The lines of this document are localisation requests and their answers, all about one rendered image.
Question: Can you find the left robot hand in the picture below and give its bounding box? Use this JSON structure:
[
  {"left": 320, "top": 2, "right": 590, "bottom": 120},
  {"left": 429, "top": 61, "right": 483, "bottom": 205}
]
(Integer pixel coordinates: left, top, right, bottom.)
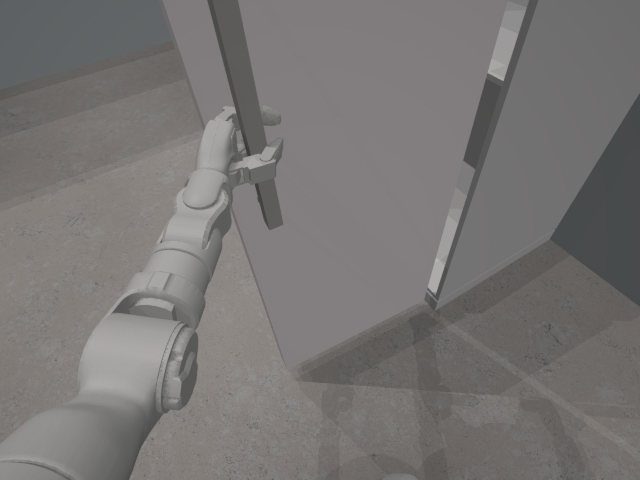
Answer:
[{"left": 195, "top": 101, "right": 283, "bottom": 190}]

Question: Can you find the fridge door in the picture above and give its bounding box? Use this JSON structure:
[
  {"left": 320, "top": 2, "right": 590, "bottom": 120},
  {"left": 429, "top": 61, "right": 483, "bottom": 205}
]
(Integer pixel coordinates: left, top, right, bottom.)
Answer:
[{"left": 159, "top": 0, "right": 508, "bottom": 370}]

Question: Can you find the robot left forearm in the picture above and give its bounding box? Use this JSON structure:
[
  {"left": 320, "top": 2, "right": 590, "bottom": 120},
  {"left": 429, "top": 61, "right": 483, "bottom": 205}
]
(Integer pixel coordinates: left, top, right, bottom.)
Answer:
[{"left": 77, "top": 169, "right": 233, "bottom": 391}]

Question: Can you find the handle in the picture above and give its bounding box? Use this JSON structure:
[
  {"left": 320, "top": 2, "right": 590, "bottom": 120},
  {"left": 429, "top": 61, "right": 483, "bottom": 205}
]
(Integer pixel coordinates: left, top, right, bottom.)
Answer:
[{"left": 207, "top": 0, "right": 283, "bottom": 230}]

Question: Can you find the left robot upper arm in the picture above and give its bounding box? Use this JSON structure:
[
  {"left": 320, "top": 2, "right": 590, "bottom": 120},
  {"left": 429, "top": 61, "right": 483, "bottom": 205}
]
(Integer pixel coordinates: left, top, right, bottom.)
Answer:
[{"left": 0, "top": 313, "right": 198, "bottom": 480}]

